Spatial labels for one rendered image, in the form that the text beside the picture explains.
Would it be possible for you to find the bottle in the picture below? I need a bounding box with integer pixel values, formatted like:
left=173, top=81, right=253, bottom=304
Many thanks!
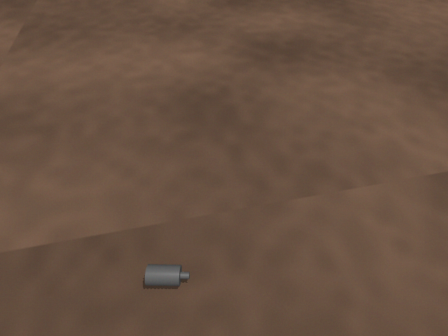
left=145, top=264, right=190, bottom=286

